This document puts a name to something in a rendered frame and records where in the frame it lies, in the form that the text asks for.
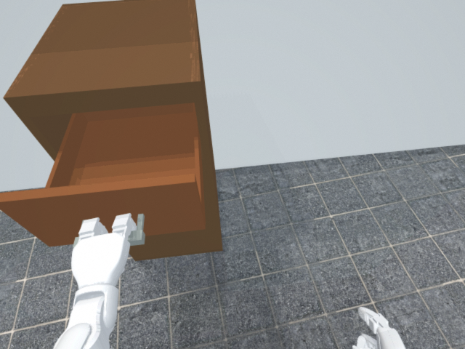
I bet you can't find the left robot forearm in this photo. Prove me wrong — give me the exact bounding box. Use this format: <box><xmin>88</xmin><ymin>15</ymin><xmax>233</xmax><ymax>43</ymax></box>
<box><xmin>53</xmin><ymin>284</ymin><xmax>118</xmax><ymax>349</ymax></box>

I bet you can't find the cabinet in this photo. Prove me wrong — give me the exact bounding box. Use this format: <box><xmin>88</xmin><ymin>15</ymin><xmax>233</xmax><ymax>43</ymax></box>
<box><xmin>3</xmin><ymin>0</ymin><xmax>223</xmax><ymax>261</ymax></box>

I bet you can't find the robot right hand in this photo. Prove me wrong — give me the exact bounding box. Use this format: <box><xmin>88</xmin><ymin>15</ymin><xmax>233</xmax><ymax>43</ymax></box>
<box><xmin>352</xmin><ymin>307</ymin><xmax>406</xmax><ymax>349</ymax></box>

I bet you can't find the robot left hand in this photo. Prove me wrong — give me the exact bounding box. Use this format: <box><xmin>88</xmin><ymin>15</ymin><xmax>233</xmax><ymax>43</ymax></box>
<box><xmin>71</xmin><ymin>213</ymin><xmax>137</xmax><ymax>289</ymax></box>

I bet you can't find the drawer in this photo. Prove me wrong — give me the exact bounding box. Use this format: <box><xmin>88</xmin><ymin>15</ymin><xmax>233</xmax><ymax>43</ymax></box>
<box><xmin>0</xmin><ymin>103</ymin><xmax>206</xmax><ymax>246</ymax></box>

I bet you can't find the handle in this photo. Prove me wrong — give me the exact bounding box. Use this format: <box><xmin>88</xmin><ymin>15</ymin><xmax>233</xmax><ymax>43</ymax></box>
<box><xmin>73</xmin><ymin>214</ymin><xmax>145</xmax><ymax>248</ymax></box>

